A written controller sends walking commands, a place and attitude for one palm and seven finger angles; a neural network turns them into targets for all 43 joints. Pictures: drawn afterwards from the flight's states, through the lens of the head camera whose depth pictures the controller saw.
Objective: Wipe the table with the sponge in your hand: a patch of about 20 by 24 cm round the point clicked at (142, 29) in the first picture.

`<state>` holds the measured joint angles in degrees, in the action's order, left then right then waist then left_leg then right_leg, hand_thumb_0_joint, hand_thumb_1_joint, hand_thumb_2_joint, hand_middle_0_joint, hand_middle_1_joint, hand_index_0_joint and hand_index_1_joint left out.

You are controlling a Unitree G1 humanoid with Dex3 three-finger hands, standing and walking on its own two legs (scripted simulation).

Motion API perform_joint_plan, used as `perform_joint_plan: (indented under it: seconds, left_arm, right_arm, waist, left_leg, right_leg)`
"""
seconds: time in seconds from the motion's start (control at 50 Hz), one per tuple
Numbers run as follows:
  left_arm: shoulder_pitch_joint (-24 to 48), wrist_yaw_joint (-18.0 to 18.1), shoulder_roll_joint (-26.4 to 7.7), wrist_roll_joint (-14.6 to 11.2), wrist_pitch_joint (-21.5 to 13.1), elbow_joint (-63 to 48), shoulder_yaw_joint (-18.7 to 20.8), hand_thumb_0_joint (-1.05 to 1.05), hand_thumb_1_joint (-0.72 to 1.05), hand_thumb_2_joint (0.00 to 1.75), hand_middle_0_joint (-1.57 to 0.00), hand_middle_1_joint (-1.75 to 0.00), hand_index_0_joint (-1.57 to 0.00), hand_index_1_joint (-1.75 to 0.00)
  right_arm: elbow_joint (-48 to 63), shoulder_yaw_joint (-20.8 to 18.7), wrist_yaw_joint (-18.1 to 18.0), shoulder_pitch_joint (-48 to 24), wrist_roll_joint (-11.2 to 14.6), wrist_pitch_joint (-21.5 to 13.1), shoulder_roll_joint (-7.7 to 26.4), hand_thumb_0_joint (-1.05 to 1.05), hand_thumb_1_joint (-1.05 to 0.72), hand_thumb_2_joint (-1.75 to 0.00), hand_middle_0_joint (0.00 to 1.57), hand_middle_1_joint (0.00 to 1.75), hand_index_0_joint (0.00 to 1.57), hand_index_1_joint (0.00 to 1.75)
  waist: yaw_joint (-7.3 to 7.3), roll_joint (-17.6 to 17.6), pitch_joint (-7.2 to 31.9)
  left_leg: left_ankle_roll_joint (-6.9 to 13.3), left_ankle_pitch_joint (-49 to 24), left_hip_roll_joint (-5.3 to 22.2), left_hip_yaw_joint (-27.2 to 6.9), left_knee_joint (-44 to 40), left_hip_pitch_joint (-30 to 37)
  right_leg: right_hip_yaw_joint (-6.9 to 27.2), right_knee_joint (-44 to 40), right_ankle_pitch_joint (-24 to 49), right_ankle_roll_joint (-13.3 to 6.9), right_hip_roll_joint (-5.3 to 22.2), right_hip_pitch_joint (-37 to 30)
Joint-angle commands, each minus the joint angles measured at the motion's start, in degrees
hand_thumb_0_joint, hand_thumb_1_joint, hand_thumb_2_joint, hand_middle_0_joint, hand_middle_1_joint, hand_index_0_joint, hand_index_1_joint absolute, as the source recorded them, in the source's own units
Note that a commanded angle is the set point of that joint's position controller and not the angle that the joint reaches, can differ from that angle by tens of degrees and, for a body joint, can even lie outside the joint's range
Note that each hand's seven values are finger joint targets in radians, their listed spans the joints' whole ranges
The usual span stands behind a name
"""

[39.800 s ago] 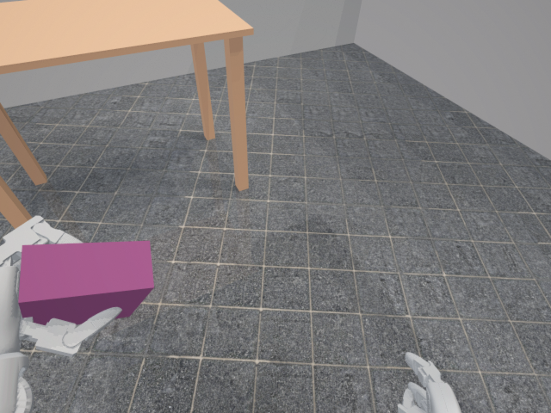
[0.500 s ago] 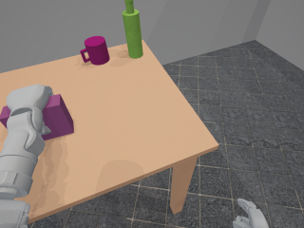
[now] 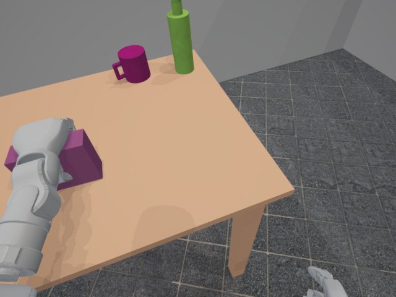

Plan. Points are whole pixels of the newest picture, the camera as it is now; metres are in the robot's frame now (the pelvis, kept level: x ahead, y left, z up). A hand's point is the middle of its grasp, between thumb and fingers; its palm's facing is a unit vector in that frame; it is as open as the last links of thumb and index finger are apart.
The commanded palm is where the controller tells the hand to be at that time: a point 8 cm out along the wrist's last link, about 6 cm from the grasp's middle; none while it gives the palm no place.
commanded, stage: wipe back along the first lane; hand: left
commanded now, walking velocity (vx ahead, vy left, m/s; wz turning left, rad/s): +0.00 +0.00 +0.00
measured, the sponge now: (63, 168) +0.33 +0.33 +0.08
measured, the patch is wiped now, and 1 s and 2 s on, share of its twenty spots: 0.90 0.90 0.90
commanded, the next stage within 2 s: lift the sponge slowly off the table in 1.32 s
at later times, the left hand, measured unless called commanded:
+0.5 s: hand (59, 173) +0.30 +0.30 +0.11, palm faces +0.01 -0.03 -1.00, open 9.5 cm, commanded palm +0.26 +0.30 +0.15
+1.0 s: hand (54, 199) +0.24 +0.28 +0.11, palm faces +0.07 -0.05 -1.00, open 9.5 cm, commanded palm +0.20 +0.27 +0.14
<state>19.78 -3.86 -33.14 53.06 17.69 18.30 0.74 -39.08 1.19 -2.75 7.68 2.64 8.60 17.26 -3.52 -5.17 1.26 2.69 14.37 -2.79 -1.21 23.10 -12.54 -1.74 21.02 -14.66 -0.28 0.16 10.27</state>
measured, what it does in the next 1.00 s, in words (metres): stands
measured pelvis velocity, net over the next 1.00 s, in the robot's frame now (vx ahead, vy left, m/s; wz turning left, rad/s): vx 0.00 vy -0.01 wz -0.03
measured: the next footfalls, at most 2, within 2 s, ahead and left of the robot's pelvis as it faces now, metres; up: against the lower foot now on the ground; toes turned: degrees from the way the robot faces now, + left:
none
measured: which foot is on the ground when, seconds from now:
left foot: down 0.00-1.00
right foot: down 0.00-1.00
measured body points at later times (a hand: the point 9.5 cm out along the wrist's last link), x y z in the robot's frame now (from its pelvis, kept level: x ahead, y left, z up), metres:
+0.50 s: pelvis +0.00 -0.01 +0.00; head +0.01 -0.05 +0.45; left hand +0.29 +0.30 +0.16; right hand +0.21 -0.25 -0.11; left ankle -0.03 +0.09 -0.74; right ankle -0.05 -0.12 -0.74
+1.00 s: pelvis +0.00 -0.01 +0.00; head +0.00 -0.06 +0.44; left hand +0.23 +0.28 +0.16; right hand +0.22 -0.24 -0.10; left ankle -0.03 +0.09 -0.74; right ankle -0.05 -0.12 -0.74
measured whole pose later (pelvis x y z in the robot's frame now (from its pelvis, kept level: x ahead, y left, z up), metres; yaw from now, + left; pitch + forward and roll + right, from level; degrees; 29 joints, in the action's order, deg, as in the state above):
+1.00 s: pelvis +0.00 -0.01 +0.00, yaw -2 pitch +0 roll +0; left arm -8.1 0.6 -30.5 49.9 26.2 -12.4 0.5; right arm -36.3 2.2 -1.6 2.2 2.9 8.0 16.9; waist -5.7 -6.5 1.5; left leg 1.7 16.4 -1.6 0.3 25.7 -9.6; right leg -0.1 25.1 -16.8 -1.2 -1.0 8.6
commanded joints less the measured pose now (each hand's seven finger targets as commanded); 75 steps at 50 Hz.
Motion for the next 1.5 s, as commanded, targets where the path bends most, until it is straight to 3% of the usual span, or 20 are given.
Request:
perform_joint_plan:
  seconds: [0.0,0.08,0.1,0.18,0.2,0.28,0.4,0.52,0.68,0.72,0.78,0.82,0.98,1.0,1.12,1.18,1.2,1.28,1.4,1.48]
  left_arm:
    - [14.74,0.97,-12.65,0.98,0.92,-9.44,2.17,0.00,0.10,1.30,-1.20,-1.60,-1.20,-1.60]
    - [12.65,0.67,-15.37,1.26,1.92,-7.78,4.55,0.00,0.10,1.30,-1.20,-1.60,-1.20,-1.60]
    - [13.73,0.33,-11.70,1.04,1.97,-8.61,1.06,0.00,0.10,1.30,-1.20,-1.60,-1.20,-1.60]
    - [10.16,0.09,-13.98,1.41,1.98,-9.86,3.57,0.00,0.10,1.30,-1.20,-1.60,-1.20,-1.60]
    - [9.00,-0.17,-9.78,0.71,1.95,-10.64,0.19,0.00,0.10,1.30,-1.20,-1.60,-1.20,-1.60]
    - [3.19,-0.09,-13.33,-0.08,2.23,-10.17,4.59,0.00,0.10,1.30,-1.20,-1.60,-1.20,-1.60]
    - [-4.27,0.31,-9.45,-1.82,3.24,-17.59,3.14,0.00,0.10,1.30,-1.20,-1.60,-1.20,-1.60]
    - [-11.79,0.88,-9.88,-3.76,5.12,-19.29,5.14,0.00,0.10,1.30,-1.20,-1.60,-1.20,-1.60]
    - [-22.86,1.77,-7.92,-5.33,6.39,-29.14,6.10,0.00,0.10,1.30,-1.20,-1.60,-1.20,-1.60]
    - [-24.07,2.19,-5.93,-5.81,6.74,-29.92,4.83,0.00,0.10,1.30,-1.20,-1.60,-1.20,-1.60]
    - [-25.39,3.18,-8.42,-5.35,7.63,-31.65,7.38,0.00,0.10,1.30,-1.20,-1.60,-1.20,-1.60]
    - [-24.70,3.25,-4.34,-5.61,8.13,-32.94,3.59,0.00,0.10,1.30,-1.20,-1.60,-1.20,-1.60]
    - [-28.27,3.44,-5.44,-4.88,10.55,-36.93,4.39,0.00,0.10,1.30,-1.20,-1.60,-1.20,-1.60]
    - [-27.79,3.25,-2.60,-5.17,10.79,-37.70,1.53,0.00,0.10,1.30,-1.20,-1.60,-1.20,-1.60]
    - [-32.10,3.33,-0.69,-5.19,10.96,-41.26,0.27,0.00,0.10,1.30,-1.20,-1.60,-1.20,-1.60]
    - [-33.02,3.99,-2.15,-4.45,11.53,-43.20,1.92,0.00,0.10,1.30,-1.20,-1.60,-1.20,-1.60]
    - [-32.77,3.95,0.63,-4.63,11.79,-43.01,-0.85,0.00,0.10,1.30,-1.20,-1.60,-1.20,-1.60]
    - [-31.75,4.19,-2.30,-3.82,12.82,-43.19,1.42,0.00,0.10,1.30,-1.20,-1.60,-1.20,-1.60]
    - [-34.65,3.47,1.19,-4.12,13.29,-45.17,-2.02,0.00,0.10,1.30,-1.20,-1.60,-1.20,-1.60]
    - [-33.47,3.69,-3.66,-3.66,13.62,-46.79,2.41,0.00,0.10,1.30,-1.20,-1.60,-1.20,-1.60]
  right_arm:
    - [8.75,-2.15,-0.50,-7.96,0.31,-2.77,7.46,0.00,-0.90,-0.90,0.20,0.30,0.20,0.30]
    - [8.69,-1.86,-0.79,-9.09,0.41,-2.41,7.83,0.00,-0.90,-0.90,0.20,0.30,0.20,0.30]
    - [8.92,-1.61,-0.95,-9.02,0.42,-2.62,7.35,0.00,-0.90,-0.90,0.20,0.30,0.20,0.30]
    - [9.63,-1.56,-0.83,-10.05,0.36,-2.54,7.47,0.00,-0.90,-0.90,0.20,0.30,0.20,0.30]
    - [10.08,-1.45,-0.76,-10.10,0.41,-2.73,6.83,0.00,-0.90,-0.90,0.20,0.30,0.20,0.30]
    - [10.21,-1.49,-0.64,-10.76,0.29,-2.57,7.39,0.00,-0.90,-0.90,0.20,0.30,0.20,0.30]
    - [11.30,-1.63,-0.05,-11.89,0.35,-2.90,6.69,0.00,-0.90,-0.90,0.20,0.30,0.20,0.30]
    - [11.02,-1.68,0.11,-12.33,0.55,-3.06,6.88,0.00,-0.90,-0.90,0.20,0.30,0.20,0.30]
    - [12.61,-1.64,1.24,-14.68,0.41,-3.56,6.43,0.00,-0.90,-0.90,0.20,0.30,0.20,0.30]
    - [12.22,-1.73,1.33,-13.66,0.53,-3.51,6.09,0.00,-0.90,-0.90,0.20,0.30,0.20,0.30]
    - [12.33,-1.72,1.28,-15.42,0.44,-3.44,6.38,0.00,-0.90,-0.90,0.20,0.30,0.20,0.30]
    - [12.34,-1.59,1.27,-14.42,0.52,-3.54,5.95,0.00,-0.90,-0.90,0.20,0.30,0.20,0.30]
    - [12.82,-0.98,1.05,-18.07,0.42,-3.60,5.68,0.00,-0.90,-0.90,0.20,0.30,0.20,0.30]
    - [13.19,-0.72,1.09,-17.10,0.54,-3.71,5.26,0.00,-0.90,-0.90,0.20,0.30,0.20,0.30]
    - [13.12,-0.60,1.55,-17.60,0.32,-3.99,4.96,0.00,-0.90,-0.90,0.20,0.30,0.20,0.30]
    - [13.53,-0.60,1.67,-19.31,0.25,-4.10,4.88,0.00,-0.90,-0.90,0.20,0.30,0.20,0.30]
    - [13.78,-0.37,1.65,-18.66,0.30,-4.30,4.53,0.00,-0.90,-0.90,0.20,0.30,0.20,0.30]
    - [13.31,-0.28,1.32,-20.15,0.20,-3.98,4.81,0.00,-0.90,-0.90,0.20,0.30,0.20,0.30]
    - [13.90,-0.07,1.62,-19.41,0.25,-4.51,4.36,0.00,-0.90,-0.90,0.20,0.30,0.20,0.30]
    - [13.62,0.02,1.49,-20.81,-0.07,-4.19,4.65,0.00,-0.90,-0.90,0.20,0.30,0.20,0.30]
  waist:
    - [0.18,2.97,15.48]
    - [-0.39,3.64,12.86]
    - [0.33,4.30,13.37]
    - [-0.87,2.37,13.15]
    - [-0.37,3.43,13.12]
    - [-1.44,4.40,11.85]
    - [-1.63,4.59,13.00]
    - [-2.02,7.02,10.00]
    - [-3.32,5.75,12.20]
    - [-2.63,6.40,10.37]
    - [-3.58,7.02,10.31]
    - [-2.71,6.82,9.47]
    - [-3.92,5.80,8.59]
    - [-3.29,6.37,8.72]
    - [-3.39,5.86,7.05]
    - [-4.20,5.68,6.95]
    - [-3.79,6.43,6.20]
    - [-4.25,5.97,5.67]
    - [-4.00,6.96,7.24]
    - [-4.62,4.97,6.46]
  left_leg:
    - [-0.52,-26.44,0.55,-0.85,-0.56,7.10]
    - [-0.26,-21.46,0.46,-0.59,-1.58,5.43]
    - [-0.11,-21.19,0.22,-0.05,-1.47,5.48]
    - [-0.22,-21.08,0.42,-0.37,-1.44,5.39]
    - [-0.07,-21.46,0.24,-0.01,-1.16,5.46]
    - [-0.14,-20.46,0.19,0.19,-0.85,3.87]
    - [-0.19,-25.01,0.23,0.64,0.61,4.57]
    - [-0.26,-22.90,0.29,0.93,1.05,2.84]
    - [-0.45,-27.24,0.52,0.51,2.62,3.92]
    - [-0.48,-26.87,0.83,0.83,2.51,3.34]
    - [-0.58,-24.42,0.77,0.36,2.07,3.42]
    - [-0.55,-24.19,1.03,0.56,1.59,3.12]
    - [-0.60,-20.38,0.92,0.09,0.49,3.83]
    - [-0.46,-20.40,0.98,0.60,0.66,3.31]
    - [-0.68,-20.19,1.58,0.12,-0.25,3.59]
    - [-0.70,-18.11,1.54,-0.37,-0.87,3.96]
    - [-0.51,-18.03,1.44,0.32,-0.57,3.34]
    - [-0.63,-15.76,1.42,-0.25,-1.49,3.80]
    - [-0.25,-17.59,1.22,0.51,-0.39,3.99]
    - [-0.49,-17.24,1.29,-0.29,-1.05,4.33]
  right_leg:
    - [-0.26,0.71,18.25,-3.53,-2.52,-6.25]
    - [0.43,-0.20,16.31,-3.84,-2.74,-6.28]
    - [-0.02,0.12,16.69,-3.49,-2.37,-6.68]
    - [0.77,0.07,16.74,-3.94,-2.63,-7.01]
    - [0.10,0.50,17.24,-3.57,-2.37,-7.29]
    - [1.24,0.59,19.07,-3.53,-2.39,-8.09]
    - [1.05,2.27,24.21,-3.07,-2.10,-9.38]
    - [1.77,2.79,25.26,-2.65,-2.04,-9.02]
    - [3.23,4.34,30.61,-2.62,-2.20,-9.89]
    - [2.26,4.28,29.29,-2.29,-1.87,-9.05]
    - [3.54,4.06,26.80,-2.75,-2.44,-8.59]
    - [1.97,3.95,25.04,-2.49,-2.03,-8.16]
    - [3.68,3.15,20.79,-2.94,-2.65,-8.08]
    - [2.32,3.45,20.35,-2.54,-1.99,-8.42]
    - [2.28,3.03,19.02,-2.71,-2.37,-7.79]
    - [3.77,2.45,16.39,-3.14,-3.12,-7.38]
    - [2.35,2.64,16.26,-2.74,-2.39,-7.60]
    - [4.19,1.75,13.75,-3.13,-3.10,-7.07]
    - [3.25,2.62,16.56,-2.67,-2.44,-8.77]
    - [4.83,2.18,16.26,-3.15,-3.11,-8.17]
